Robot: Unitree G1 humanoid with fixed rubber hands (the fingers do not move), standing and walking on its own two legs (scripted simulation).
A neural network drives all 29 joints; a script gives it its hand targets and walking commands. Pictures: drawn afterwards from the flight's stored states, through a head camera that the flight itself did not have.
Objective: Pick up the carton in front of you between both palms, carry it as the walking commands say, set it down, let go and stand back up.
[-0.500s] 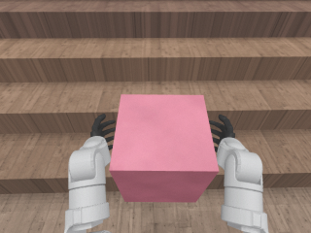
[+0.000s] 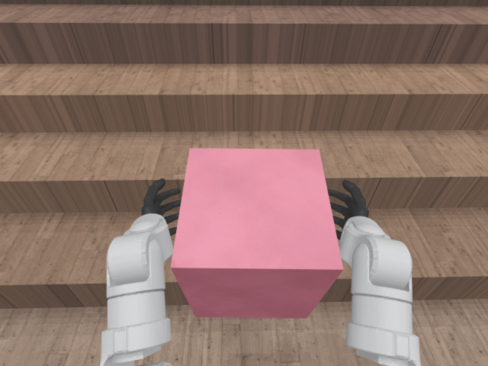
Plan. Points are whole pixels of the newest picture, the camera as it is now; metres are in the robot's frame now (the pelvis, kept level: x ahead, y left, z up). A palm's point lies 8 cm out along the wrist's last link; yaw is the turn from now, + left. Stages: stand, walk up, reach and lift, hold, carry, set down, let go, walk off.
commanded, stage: carry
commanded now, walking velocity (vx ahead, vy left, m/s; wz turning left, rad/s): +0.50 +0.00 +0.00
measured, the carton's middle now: (252, 239) +0.34 +0.00 +0.05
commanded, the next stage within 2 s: none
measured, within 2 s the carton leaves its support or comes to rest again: neither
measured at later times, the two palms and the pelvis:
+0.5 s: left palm (164, 139) +0.47 +0.16 +0.16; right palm (332, 144) +0.48 -0.15 +0.15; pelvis +0.15 +0.01 +0.02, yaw -1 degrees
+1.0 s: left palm out of the picture +0.75 +0.22 +0.36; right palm out of the picture +0.73 -0.09 +0.39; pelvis +0.41 +0.06 +0.19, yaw -1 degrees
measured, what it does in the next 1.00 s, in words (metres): climbs: left foot 0.17 m higher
